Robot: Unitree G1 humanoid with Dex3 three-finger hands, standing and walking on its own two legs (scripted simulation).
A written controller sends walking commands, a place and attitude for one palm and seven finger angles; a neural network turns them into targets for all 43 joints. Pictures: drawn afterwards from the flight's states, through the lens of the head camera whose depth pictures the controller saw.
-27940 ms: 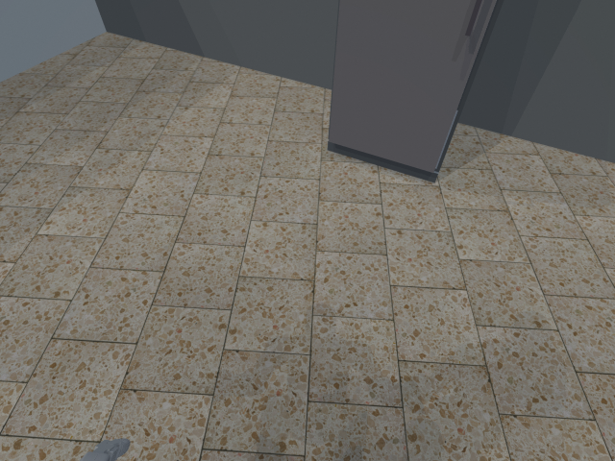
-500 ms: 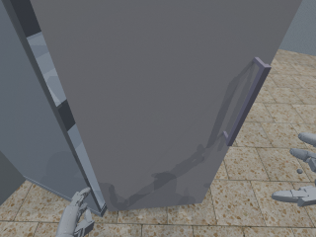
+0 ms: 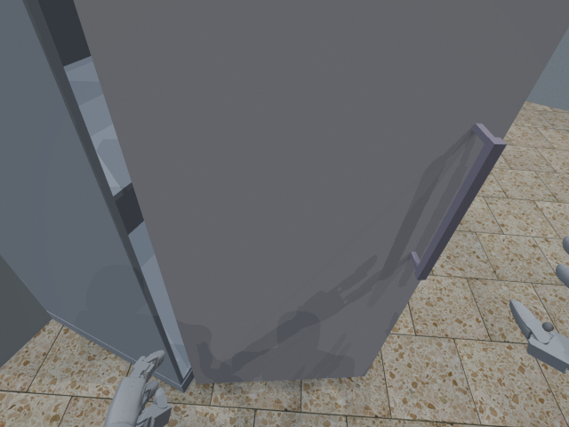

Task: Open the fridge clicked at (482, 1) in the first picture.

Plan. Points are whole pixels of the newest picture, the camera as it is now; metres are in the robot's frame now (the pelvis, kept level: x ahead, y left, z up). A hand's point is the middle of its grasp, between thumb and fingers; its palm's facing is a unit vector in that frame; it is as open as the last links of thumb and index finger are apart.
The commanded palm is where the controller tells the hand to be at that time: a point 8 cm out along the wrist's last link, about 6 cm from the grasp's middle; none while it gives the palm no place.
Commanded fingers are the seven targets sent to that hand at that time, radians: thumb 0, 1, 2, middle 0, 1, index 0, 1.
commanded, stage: draw the hand back to the body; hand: right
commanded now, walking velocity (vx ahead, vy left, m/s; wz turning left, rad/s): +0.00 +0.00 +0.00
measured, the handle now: (446, 213) +0.42 -0.27 +0.10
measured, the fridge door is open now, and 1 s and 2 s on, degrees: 62 62 62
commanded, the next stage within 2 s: step back with the hand held close in 0.50 s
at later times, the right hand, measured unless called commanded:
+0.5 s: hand (544, 326) +0.19 -0.27 +0.15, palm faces +0.47 +0.80 -0.38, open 7.5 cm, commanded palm +0.14 -0.30 +0.17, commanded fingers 0.00 -0.90 -0.90 0.20 0.30 0.20 0.30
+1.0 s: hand out of the picture +0.17 -0.29 +0.15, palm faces +0.36 +0.81 -0.47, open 7.4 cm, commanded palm +0.11 -0.32 +0.17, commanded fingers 0.00 -0.90 -0.90 0.20 0.30 0.20 0.30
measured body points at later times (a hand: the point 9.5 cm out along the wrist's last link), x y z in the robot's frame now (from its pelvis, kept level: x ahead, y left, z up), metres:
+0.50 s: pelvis +0.01 +0.00 +0.00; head -0.01 +0.02 +0.45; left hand +0.20 +0.22 -0.08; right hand +0.16 -0.31 +0.17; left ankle -0.03 +0.11 -0.74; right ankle +0.01 -0.11 -0.74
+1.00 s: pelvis -0.03 -0.02 +0.00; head -0.02 -0.03 +0.45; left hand +0.15 +0.22 -0.07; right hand +0.14 -0.33 +0.17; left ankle -0.03 +0.11 -0.74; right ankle +0.01 -0.11 -0.74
